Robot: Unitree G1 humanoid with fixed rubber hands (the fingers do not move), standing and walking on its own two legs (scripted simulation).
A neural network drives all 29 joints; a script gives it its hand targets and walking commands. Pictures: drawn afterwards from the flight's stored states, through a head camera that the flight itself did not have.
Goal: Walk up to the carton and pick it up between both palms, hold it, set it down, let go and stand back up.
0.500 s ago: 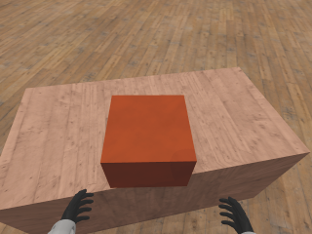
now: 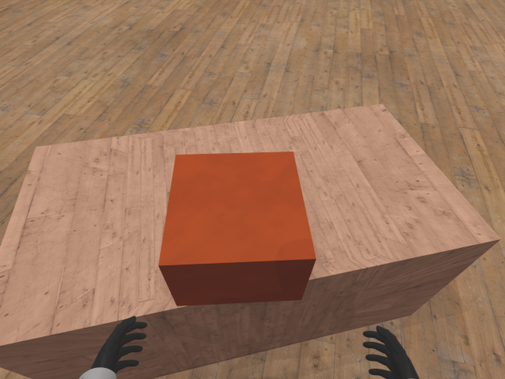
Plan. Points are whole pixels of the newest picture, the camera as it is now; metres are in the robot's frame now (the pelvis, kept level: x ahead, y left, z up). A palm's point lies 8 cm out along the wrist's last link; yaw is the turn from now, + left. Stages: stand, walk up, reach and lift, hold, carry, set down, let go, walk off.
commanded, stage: stand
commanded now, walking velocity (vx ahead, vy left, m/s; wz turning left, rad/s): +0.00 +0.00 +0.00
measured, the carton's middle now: (237, 225) +0.45 +0.05 -0.11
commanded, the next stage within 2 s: none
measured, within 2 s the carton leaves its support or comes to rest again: neither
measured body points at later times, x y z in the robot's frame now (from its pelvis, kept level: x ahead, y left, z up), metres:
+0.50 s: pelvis +0.00 +0.01 +0.00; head +0.01 +0.01 +0.45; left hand +0.13 +0.24 -0.12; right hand +0.04 -0.25 -0.14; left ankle -0.01 +0.12 -0.74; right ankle +0.00 -0.11 -0.74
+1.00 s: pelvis +0.02 +0.02 +0.00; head +0.02 +0.01 +0.45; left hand +0.09 +0.25 -0.14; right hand +0.00 -0.24 -0.15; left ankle -0.01 +0.12 -0.74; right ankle +0.00 -0.11 -0.74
